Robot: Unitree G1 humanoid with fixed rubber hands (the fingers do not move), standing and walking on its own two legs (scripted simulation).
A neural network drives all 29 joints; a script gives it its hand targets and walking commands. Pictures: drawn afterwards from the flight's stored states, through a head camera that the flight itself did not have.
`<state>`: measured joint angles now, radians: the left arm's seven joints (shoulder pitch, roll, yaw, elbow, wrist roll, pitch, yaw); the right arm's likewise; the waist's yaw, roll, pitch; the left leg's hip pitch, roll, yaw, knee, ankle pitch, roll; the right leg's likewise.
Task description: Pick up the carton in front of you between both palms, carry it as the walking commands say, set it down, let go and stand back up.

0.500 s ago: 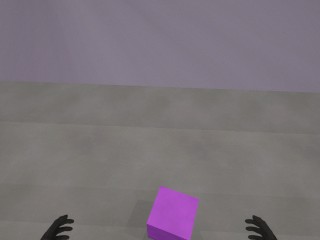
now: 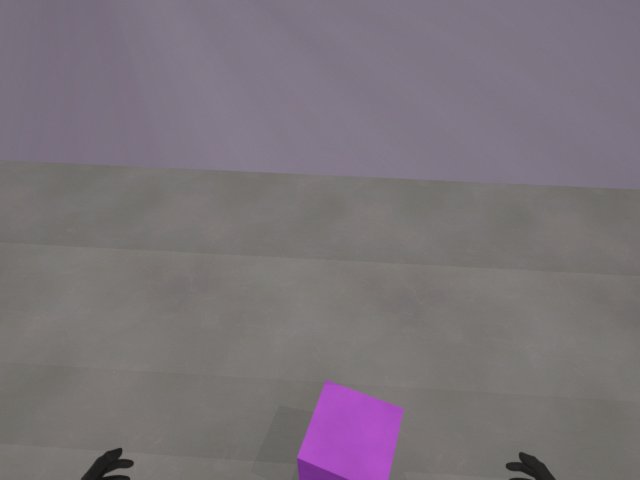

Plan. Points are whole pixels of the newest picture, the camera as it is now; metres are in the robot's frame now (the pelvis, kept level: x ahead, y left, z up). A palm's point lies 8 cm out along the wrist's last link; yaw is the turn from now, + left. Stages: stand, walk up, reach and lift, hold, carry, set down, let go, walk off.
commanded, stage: stand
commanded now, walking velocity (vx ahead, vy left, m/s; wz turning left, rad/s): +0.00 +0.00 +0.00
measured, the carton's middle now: (349, 447) +0.36 -0.07 -0.65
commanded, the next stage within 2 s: none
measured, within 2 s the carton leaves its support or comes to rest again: neither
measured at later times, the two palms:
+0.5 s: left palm out of the picture +0.08 +0.31 -0.09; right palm out of the picture +0.09 -0.30 -0.10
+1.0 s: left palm out of the picture +0.06 +0.31 -0.09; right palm out of the picture +0.07 -0.31 -0.10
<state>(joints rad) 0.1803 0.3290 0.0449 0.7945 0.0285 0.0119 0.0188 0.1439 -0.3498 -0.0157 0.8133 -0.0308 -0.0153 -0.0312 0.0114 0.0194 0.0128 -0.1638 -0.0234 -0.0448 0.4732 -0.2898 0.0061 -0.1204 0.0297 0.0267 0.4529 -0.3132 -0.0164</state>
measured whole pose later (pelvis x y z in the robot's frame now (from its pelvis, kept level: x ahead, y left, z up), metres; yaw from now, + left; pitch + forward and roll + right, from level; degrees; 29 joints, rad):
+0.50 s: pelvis -0.02 +0.00 +0.01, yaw +0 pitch -2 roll +0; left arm 0.16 0.36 0.03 0.93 0.02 0.00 0.01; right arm 0.13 -0.38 0.00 0.96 -0.02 -0.02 -0.02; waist 0.01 0.01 0.02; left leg -0.13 -0.03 -0.04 0.39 -0.22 0.01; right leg -0.09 0.02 0.03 0.37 -0.25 -0.01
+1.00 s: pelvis -0.03 +0.00 +0.01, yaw +0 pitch -3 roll +0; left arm 0.13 0.38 0.02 1.01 0.01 -0.01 0.01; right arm 0.12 -0.39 0.01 1.03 -0.02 -0.02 -0.02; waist 0.01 0.01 0.03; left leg -0.12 -0.02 -0.04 0.35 -0.19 0.01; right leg -0.08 0.02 0.03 0.34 -0.21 -0.01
